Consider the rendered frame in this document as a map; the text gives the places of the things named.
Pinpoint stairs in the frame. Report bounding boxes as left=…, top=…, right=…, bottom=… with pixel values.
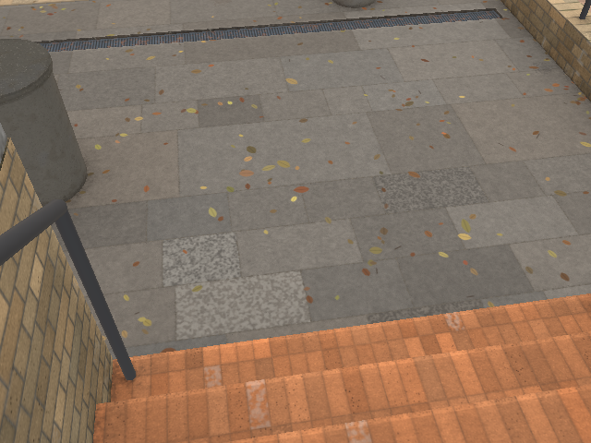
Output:
left=93, top=293, right=591, bottom=443

